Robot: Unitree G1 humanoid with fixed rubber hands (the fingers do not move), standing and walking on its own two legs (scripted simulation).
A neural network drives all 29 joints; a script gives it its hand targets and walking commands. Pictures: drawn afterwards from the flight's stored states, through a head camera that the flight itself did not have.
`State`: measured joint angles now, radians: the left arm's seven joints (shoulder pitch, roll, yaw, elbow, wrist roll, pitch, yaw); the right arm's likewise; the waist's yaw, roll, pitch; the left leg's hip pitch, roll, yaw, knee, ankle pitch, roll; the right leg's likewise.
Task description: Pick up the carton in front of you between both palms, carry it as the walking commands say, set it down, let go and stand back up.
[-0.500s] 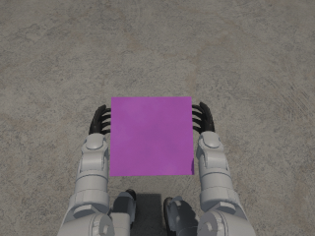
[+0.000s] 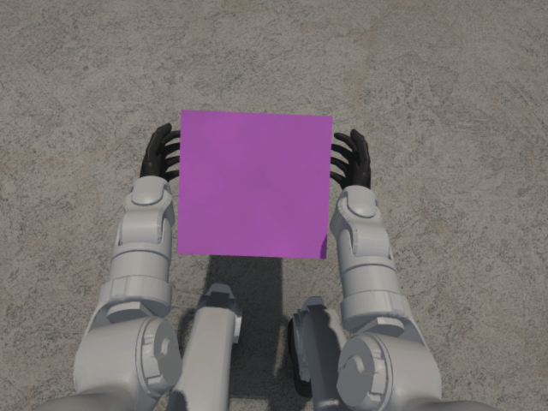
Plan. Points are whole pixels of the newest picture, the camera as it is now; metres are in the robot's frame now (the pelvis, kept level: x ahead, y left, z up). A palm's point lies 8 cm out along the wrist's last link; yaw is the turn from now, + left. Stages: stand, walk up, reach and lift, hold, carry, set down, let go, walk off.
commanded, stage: set down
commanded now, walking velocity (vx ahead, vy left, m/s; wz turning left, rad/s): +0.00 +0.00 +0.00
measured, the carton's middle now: (257, 186) +0.45 +0.05 -0.18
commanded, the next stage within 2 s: none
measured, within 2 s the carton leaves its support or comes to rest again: rests again in 1.62 s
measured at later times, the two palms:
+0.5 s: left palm (166, 189) +0.44 +0.23 -0.24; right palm (315, 195) +0.45 -0.06 -0.22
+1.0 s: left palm (174, 191) +0.47 +0.24 -0.35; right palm (304, 201) +0.47 -0.06 -0.34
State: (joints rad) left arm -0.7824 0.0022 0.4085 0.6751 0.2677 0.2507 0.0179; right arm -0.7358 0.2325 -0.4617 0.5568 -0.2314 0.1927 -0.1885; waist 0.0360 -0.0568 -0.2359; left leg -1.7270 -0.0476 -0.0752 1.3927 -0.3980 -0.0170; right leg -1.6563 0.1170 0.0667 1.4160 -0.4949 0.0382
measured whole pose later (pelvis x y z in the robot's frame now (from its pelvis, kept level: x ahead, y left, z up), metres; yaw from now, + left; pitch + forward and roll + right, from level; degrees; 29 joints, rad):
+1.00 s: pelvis -0.03 +0.01 -0.20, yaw -4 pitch +41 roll -4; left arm -1.30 0.32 0.20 1.01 0.03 0.22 0.02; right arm -1.20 0.04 -0.40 0.81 -0.05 0.15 -0.28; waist 0.10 -0.09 0.16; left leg -2.29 -0.06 -0.06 2.09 -0.50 -0.02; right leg -2.21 0.23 0.06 2.10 -0.62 0.13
